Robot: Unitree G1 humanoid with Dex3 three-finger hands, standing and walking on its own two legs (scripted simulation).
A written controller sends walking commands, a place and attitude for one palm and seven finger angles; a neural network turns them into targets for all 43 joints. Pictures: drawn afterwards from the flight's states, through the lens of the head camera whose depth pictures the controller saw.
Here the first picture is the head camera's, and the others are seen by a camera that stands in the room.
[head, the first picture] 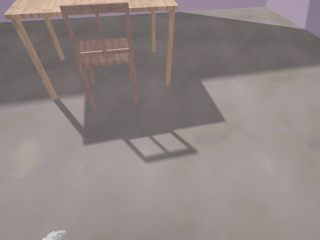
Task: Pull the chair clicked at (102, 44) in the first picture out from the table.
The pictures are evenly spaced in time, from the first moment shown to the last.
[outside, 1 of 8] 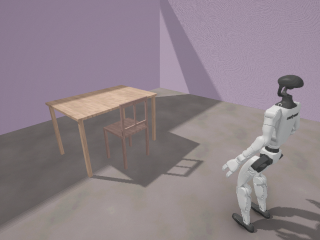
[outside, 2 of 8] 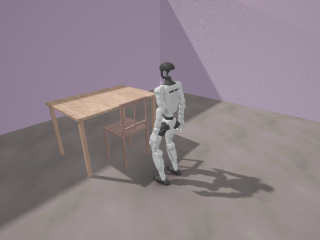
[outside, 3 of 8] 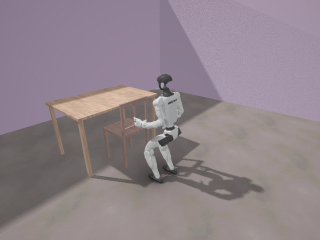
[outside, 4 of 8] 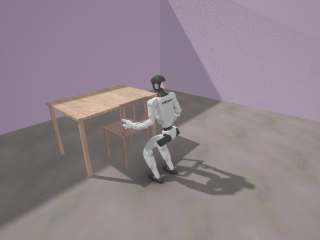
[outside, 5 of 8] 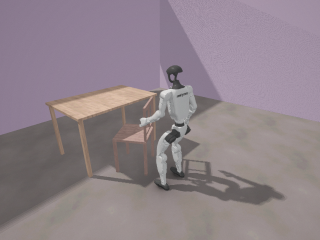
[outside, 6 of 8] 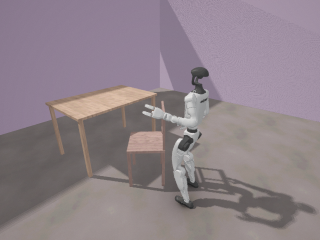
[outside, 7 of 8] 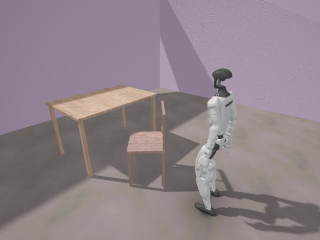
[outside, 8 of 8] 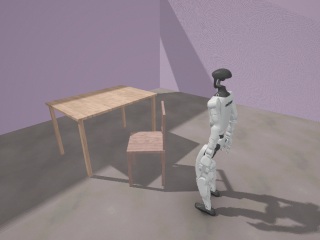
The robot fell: no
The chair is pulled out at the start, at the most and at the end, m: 0.00 0.45 0.45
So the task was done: yes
